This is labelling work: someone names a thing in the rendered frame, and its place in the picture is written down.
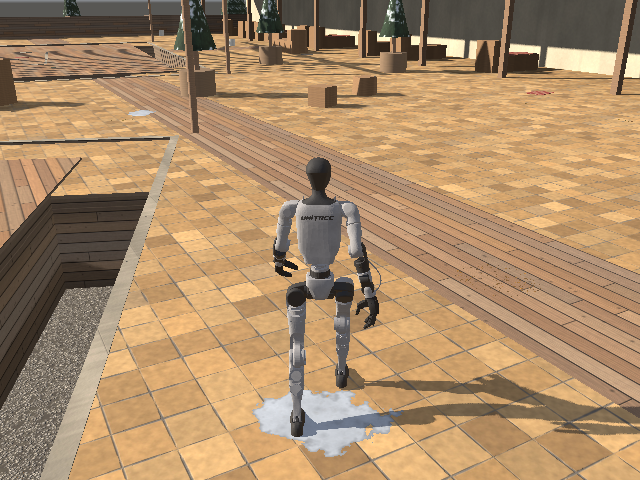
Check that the right robot hand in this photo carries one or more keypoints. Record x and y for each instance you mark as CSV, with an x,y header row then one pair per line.
x,y
373,305

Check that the left robot thigh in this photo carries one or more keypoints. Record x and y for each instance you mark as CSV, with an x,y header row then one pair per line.
x,y
296,314

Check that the robot right foot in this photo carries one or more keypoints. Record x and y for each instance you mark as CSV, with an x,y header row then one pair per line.
x,y
341,380

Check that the left robot hand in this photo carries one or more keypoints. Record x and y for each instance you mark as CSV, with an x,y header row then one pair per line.
x,y
288,264

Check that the robot right forearm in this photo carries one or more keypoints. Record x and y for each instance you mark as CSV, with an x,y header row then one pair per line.
x,y
364,274

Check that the right robot upper arm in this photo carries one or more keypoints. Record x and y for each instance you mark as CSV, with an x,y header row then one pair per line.
x,y
350,211

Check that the robot left forearm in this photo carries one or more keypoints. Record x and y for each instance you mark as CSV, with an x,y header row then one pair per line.
x,y
279,257

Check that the left robot upper arm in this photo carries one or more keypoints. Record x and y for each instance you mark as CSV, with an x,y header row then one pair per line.
x,y
286,212

